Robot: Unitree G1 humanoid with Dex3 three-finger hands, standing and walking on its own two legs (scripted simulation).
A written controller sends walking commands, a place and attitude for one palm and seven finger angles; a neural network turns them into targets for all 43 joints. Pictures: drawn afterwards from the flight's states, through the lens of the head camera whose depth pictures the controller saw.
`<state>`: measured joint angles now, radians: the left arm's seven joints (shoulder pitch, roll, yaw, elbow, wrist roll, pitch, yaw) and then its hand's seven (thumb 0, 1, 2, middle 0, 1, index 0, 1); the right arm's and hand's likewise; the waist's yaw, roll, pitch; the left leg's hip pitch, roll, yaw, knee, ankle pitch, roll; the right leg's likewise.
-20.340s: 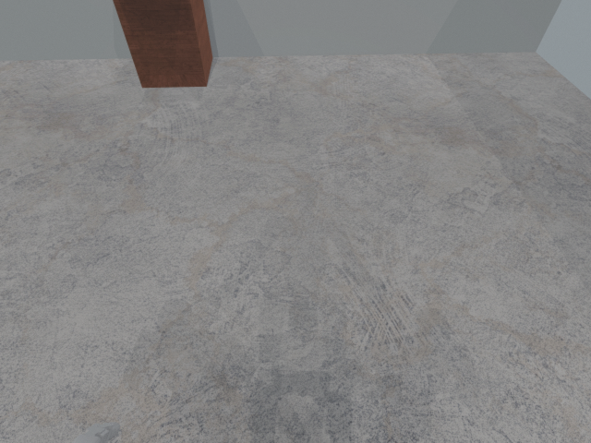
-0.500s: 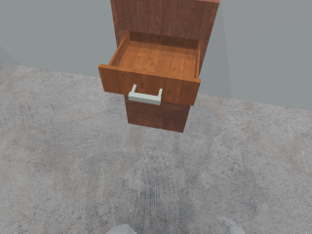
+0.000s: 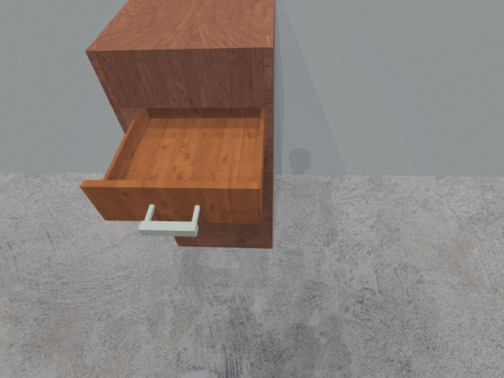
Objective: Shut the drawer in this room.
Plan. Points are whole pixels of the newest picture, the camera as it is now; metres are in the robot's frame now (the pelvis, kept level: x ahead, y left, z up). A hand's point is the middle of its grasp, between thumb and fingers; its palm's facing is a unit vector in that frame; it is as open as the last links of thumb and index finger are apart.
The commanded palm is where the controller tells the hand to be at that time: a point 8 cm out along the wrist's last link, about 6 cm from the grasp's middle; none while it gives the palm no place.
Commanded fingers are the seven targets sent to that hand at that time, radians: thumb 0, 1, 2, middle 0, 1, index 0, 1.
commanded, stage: take the last steps up to it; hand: left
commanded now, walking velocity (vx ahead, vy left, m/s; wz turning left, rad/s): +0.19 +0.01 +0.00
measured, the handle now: (171, 219) +0.44 +0.21 -0.08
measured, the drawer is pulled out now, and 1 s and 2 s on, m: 0.28 0.28 0.28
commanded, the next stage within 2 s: come to a stop and stand still in 0.16 s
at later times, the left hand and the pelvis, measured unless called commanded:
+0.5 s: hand out of the picture +0.08 +0.18 -0.19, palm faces +0.06 -0.99 -0.15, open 7.4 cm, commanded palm none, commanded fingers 0.00 0.90 0.90 -0.20 -0.30 -0.20 -0.30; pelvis +0.10 +0.02 +0.00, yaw -1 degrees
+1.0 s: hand out of the picture +0.11 +0.16 -0.15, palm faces +0.06 -0.96 -0.26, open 7.4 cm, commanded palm none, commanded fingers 0.00 0.90 0.90 -0.20 -0.30 -0.20 -0.30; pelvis +0.07 -0.03 +0.01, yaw +0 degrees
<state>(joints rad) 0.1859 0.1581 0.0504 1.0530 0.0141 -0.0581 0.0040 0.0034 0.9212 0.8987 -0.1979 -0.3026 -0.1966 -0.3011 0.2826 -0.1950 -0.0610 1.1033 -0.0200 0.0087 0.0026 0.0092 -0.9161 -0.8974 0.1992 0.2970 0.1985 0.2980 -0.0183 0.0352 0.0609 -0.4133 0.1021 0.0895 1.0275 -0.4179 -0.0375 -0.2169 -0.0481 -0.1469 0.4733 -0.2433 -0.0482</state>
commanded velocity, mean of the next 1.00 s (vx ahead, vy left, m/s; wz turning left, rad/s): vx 0.00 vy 0.05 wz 0.00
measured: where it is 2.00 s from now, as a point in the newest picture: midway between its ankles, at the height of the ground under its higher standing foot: outside the picture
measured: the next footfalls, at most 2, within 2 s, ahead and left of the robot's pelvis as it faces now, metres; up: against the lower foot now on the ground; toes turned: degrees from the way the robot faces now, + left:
left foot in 0.30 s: +0.18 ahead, +0.12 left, +0.00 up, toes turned +8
right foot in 0.70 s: +0.14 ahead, -0.15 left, +0.00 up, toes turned -2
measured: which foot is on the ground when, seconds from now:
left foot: up 0.00-0.28, down 0.30-0.74, up 0.76-1.00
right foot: down 0.00-0.32, up 0.34-0.68, down 0.70-1.00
